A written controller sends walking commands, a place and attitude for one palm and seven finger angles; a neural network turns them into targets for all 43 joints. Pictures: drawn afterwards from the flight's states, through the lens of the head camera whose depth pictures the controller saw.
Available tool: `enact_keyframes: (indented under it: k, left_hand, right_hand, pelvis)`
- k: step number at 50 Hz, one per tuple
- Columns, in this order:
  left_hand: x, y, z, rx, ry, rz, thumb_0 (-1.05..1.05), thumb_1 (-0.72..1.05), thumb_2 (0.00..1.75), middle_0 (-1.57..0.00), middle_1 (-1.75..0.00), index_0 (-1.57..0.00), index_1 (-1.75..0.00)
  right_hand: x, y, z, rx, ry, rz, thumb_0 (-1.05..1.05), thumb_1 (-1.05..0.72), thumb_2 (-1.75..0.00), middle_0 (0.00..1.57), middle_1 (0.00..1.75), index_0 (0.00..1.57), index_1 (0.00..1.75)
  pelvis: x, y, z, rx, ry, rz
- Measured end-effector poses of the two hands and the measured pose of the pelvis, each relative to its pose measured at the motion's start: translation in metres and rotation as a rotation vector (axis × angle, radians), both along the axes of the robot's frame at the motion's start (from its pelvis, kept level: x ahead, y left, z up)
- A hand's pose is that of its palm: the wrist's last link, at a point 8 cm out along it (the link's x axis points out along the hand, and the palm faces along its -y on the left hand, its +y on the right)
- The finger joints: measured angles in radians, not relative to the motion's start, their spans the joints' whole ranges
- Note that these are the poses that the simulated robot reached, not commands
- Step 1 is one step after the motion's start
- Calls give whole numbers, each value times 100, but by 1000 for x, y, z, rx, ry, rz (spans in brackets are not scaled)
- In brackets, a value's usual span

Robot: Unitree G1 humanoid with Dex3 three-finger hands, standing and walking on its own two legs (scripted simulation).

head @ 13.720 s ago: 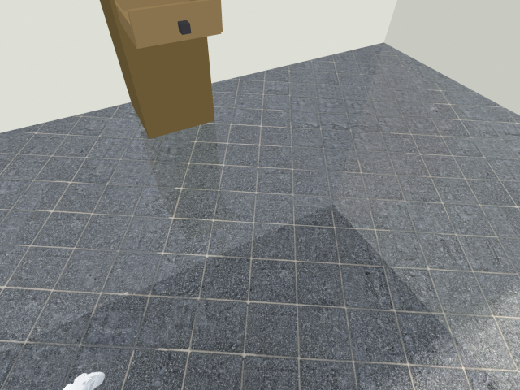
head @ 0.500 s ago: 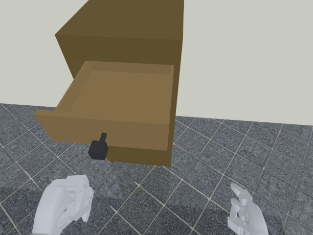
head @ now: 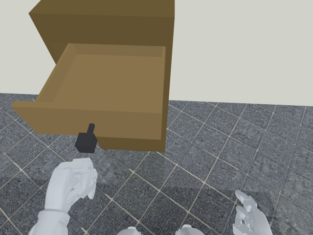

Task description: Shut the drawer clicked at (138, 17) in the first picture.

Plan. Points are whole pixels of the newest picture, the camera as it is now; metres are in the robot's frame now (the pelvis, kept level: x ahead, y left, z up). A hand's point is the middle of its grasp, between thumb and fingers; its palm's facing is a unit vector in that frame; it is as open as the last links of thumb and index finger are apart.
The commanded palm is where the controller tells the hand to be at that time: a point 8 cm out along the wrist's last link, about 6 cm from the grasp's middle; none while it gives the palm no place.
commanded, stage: bring the fist close to the handle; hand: left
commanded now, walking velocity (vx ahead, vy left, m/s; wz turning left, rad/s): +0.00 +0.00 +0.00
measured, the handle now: (88, 136) +0.36 +0.20 +0.02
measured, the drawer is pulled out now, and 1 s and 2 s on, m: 0.28 0.28 0.17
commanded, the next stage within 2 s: push the drawer shut in 0.72 s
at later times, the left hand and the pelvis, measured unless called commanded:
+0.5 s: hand (97, 174) +0.26 +0.15 +0.02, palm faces -0.04 -1.00 -0.05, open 3.3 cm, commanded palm +0.24 +0.21 +0.02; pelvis -0.01 +0.01 -0.02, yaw +0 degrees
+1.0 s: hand (98, 171) +0.27 +0.16 +0.01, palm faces -0.05 -1.00 -0.05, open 3.3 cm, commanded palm +0.26 +0.21 +0.02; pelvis -0.01 +0.01 -0.03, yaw +0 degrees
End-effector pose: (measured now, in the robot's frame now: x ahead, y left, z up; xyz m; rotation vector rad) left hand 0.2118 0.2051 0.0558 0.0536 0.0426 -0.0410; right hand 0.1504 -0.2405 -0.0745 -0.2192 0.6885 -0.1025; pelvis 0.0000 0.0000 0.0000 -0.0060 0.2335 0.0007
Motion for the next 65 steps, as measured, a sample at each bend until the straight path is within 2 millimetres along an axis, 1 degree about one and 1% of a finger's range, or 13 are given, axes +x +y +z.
enact_keyframes:
  k: [5, 10, 14, 20, 22, 28, 36, 42, 45, 51, 54, 60, 65]
  left_hand:
    - [8, 0, -12, -3, 8, 3, 2, 89, 90, -139, -160, -140, -160]
    - [14, 4, -20, -2, -6, 18, 2, 89, 90, -139, -160, -140, -160]
    - [18, 4, -27, -7, -13, 10, 2, 90, 90, -139, -160, -140, -160]
    - [28, 2, -41, -11, -2, -11, 2, 89, 90, -139, -160, -140, -160]
    - [30, 3, -39, -12, -5, -8, 2, 89, 90, -139, -160, -140, -160]
    - [29, 3, -25, -6, -35, 1, 2, 90, 90, -139, -160, -140, -160]
    - [25, 5, -40, -10, 27, 3, 2, 90, 90, -139, -160, -140, -160]
    - [25, 6, -29, -7, -39, 10, 2, 89, 90, -140, -160, -140, -160]
    - [29, 7, -29, -2, -47, 6, 2, 89, 90, -140, -160, -140, -160]
    - [45, 5, -41, -3, -2, -9, 2, 89, 90, -140, -160, -140, -160]
    - [54, 4, -37, -6, -16, -8, 2, 89, 90, -140, -160, -140, -160]
    - [57, 5, -37, -10, -22, 2, 2, 90, 90, -139, -160, -145, -160]
    - [62, 5, -38, -12, -43, 8, 2, 89, 90, -139, -160, -149, -160]
  right_hand:
    - [3, 5, -7, 7, 14, 3, 1, -91, -90, 20, 30, 20, 30]
    - [7, 11, -14, 12, 24, 17, 1, -91, -90, 20, 30, 20, 30]
    - [10, 15, -21, 12, 33, 29, 1, -91, -90, 20, 30, 20, 30]
    - [8, 16, -30, 7, 59, 28, 1, -91, -90, 20, 30, 20, 30]
    - [7, 17, -31, 10, 67, 20, 1, -91, -90, 20, 30, 20, 30]
    - [0, 19, -29, 21, 79, 9, 1, -91, -90, 20, 30, 20, 30]
    - [-4, 15, -27, 3, 88, 0, 1, -91, -90, 20, 30, 20, 30]
    - [-3, 13, -25, -8, 81, 1, 1, -91, -90, 20, 30, 20, 30]
    - [-2, 13, -27, -7, 82, 7, 1, -91, -90, 20, 30, 20, 30]
    - [-2, 14, -31, -5, 96, 3, 1, -91, -90, 20, 30, 20, 30]
    - [-5, 14, -32, -5, 106, -4, 1, -91, -90, 20, 30, 20, 30]
    - [-11, 14, -34, -3, 138, -5, 1, -91, -90, 20, 30, 20, 30]
    - [-16, 13, -39, -12, 164, 3, 1, -91, -90, 20, 30, 20, 30]
  pelvis:
    - [1, 3, -6, 1, 23, -5]
    - [0, 5, -12, -2, 42, -4]
    - [-1, 7, -18, -6, 58, -1]
    - [-5, 8, -25, -7, 77, -4]
    - [-6, 9, -25, -8, 77, -5]
    - [-5, 11, -22, -9, 72, -5]
    - [-7, 10, -22, -9, 69, -5]
    - [-8, 10, -22, -13, 67, -2]
    - [-8, 11, -23, -14, 69, 1]
    - [-10, 10, -25, -14, 75, 1]
    - [-10, 10, -24, -13, 75, -1]
    - [-9, 11, -22, -12, 77, 1]
    - [-13, 10, -24, -14, 76, 8]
